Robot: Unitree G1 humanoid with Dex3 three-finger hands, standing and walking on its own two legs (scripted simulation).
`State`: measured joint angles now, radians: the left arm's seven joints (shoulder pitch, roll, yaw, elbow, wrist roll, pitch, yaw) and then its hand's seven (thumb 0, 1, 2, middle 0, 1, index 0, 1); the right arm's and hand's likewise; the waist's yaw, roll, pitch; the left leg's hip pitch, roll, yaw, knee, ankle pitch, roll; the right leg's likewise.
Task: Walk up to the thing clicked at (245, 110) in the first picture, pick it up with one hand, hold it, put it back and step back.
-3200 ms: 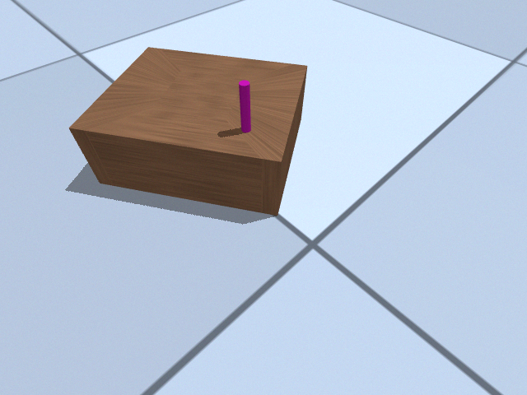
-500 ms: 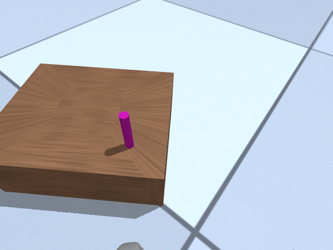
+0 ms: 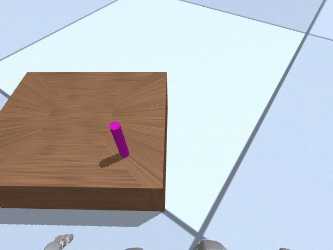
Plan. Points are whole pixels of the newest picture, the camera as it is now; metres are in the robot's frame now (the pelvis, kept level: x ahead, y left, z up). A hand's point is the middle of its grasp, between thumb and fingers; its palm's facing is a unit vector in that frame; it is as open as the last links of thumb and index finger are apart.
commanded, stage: walk up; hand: left
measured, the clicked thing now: (120, 141) +0.56 +0.23 -0.28
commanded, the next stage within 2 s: stand in 0.94 s
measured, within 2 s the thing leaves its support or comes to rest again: neither
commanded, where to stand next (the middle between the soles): +0.08 +0.01 m, yaw +2 degrees
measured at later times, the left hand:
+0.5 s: hand out of the picture +0.08 +0.25 -0.13, palm faces +0.02 -0.95 -0.32, open 7.4 cm
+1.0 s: hand out of the picture +0.09 +0.25 -0.13, palm faces +0.03 -0.95 -0.32, open 7.4 cm
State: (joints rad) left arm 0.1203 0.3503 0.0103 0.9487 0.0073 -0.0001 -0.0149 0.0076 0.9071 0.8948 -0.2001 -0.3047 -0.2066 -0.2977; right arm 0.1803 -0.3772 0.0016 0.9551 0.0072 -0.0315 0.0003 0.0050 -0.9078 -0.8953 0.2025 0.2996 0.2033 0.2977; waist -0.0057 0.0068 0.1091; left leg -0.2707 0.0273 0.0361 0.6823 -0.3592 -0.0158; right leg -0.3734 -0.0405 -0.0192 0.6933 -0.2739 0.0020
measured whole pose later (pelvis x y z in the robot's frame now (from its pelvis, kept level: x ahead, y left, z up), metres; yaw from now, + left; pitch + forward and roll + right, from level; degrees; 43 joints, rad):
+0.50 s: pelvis +0.01 +0.00 +0.03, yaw +1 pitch -2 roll +0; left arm 0.07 0.35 0.02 1.16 0.00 0.01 -0.03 0.01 0.91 0.90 -0.20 -0.30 -0.21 -0.30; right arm 0.10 -0.37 0.01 1.14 -0.01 -0.03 0.01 0.00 -0.91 -0.90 0.20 0.30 0.20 0.30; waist 0.01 -0.01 0.06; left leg -0.12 0.03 0.02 0.38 -0.21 -0.02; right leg -0.20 -0.03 -0.05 0.37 -0.12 0.00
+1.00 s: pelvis +0.02 +0.00 +0.03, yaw +1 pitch -2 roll +0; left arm 0.08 0.33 0.02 1.16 0.01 0.00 -0.02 0.01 0.91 0.90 -0.20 -0.30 -0.20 -0.30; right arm 0.09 -0.35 0.00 1.15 -0.01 -0.02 0.01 0.00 -0.91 -0.90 0.20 0.30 0.20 0.30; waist 0.00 0.00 0.05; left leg -0.09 0.03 0.01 0.33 -0.21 -0.02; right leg -0.18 -0.03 -0.05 0.34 -0.13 0.01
